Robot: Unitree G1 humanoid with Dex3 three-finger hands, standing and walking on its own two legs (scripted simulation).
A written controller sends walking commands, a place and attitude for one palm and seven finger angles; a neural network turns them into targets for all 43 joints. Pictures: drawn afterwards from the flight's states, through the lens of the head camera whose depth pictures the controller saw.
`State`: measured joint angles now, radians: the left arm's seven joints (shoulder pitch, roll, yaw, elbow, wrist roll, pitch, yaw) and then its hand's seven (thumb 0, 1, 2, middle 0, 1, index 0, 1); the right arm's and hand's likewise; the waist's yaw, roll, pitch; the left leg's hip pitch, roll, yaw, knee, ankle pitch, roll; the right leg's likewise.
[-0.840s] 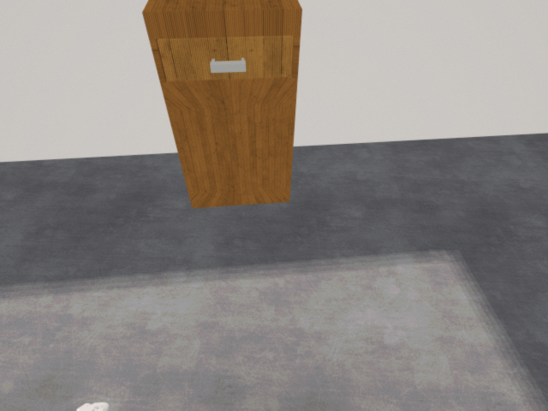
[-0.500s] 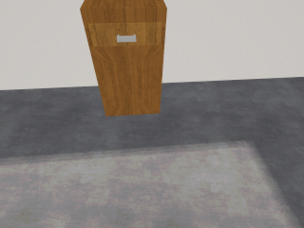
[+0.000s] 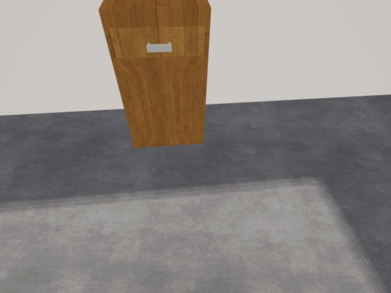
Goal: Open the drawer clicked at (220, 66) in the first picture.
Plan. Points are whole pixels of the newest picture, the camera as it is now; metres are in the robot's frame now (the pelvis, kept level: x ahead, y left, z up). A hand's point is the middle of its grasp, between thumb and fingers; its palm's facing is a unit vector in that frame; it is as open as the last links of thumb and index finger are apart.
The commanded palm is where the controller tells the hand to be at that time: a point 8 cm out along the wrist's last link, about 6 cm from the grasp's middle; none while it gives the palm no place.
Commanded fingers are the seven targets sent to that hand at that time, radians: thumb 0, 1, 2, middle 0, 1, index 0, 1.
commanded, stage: look at it before walking up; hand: left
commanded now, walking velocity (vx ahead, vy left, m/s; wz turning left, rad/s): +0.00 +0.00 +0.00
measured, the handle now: (159, 46) +1.17 +0.25 -0.03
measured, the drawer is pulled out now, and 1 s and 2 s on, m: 0.00 0.00 0.00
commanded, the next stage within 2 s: walk to a spot facing it in 0.60 s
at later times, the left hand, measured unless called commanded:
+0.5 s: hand out of the picture +0.08 +0.25 -0.15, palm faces -0.02 -0.94 -0.33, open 7.4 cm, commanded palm none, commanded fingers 0.00 0.90 0.90 -0.20 -0.30 -0.20 -0.30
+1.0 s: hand out of the picture +0.05 +0.20 -0.19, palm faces -0.05 -0.98 -0.21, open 7.4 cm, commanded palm none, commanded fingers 0.00 0.90 0.90 -0.20 -0.30 -0.20 -0.30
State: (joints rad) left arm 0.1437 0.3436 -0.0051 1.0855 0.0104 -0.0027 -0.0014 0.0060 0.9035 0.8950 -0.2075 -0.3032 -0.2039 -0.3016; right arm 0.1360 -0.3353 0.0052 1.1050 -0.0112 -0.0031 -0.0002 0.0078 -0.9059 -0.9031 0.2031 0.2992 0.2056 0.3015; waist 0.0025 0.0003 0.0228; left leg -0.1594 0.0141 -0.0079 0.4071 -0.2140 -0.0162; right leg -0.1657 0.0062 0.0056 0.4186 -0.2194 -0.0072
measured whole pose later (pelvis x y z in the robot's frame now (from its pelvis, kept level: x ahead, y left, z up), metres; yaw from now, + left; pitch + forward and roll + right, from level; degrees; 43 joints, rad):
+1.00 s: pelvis +0.05 +0.00 -0.02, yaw -5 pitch +0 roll +0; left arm 0.35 0.23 0.02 1.08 0.02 0.01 -0.02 0.00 0.91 0.90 -0.20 -0.30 -0.20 -0.30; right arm 0.28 -0.23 -0.01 1.09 -0.02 -0.02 0.00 0.01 -0.91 -0.90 0.20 0.30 0.20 0.30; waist 0.02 -0.01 -0.02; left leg -0.18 0.04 0.07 0.58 -0.40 -0.01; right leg -0.23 0.04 0.07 0.62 -0.38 -0.03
